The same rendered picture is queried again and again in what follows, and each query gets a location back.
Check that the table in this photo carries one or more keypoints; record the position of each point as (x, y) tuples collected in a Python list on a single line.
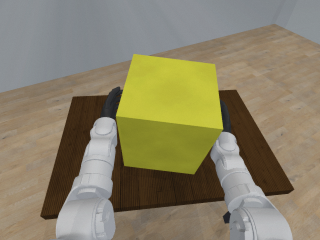
[(141, 188)]

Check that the right robot hand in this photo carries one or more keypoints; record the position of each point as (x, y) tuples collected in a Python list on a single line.
[(225, 117)]

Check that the left robot hand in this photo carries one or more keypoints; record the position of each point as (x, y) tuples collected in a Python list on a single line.
[(109, 108)]

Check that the carton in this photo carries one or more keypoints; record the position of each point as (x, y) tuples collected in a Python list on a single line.
[(169, 115)]

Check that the robot right upper arm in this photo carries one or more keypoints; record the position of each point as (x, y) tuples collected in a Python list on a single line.
[(258, 223)]

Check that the left robot forearm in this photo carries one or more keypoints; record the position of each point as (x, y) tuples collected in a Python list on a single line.
[(94, 179)]

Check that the robot left upper arm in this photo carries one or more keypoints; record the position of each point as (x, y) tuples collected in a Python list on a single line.
[(86, 219)]

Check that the right robot forearm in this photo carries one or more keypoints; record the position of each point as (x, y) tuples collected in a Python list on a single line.
[(235, 179)]

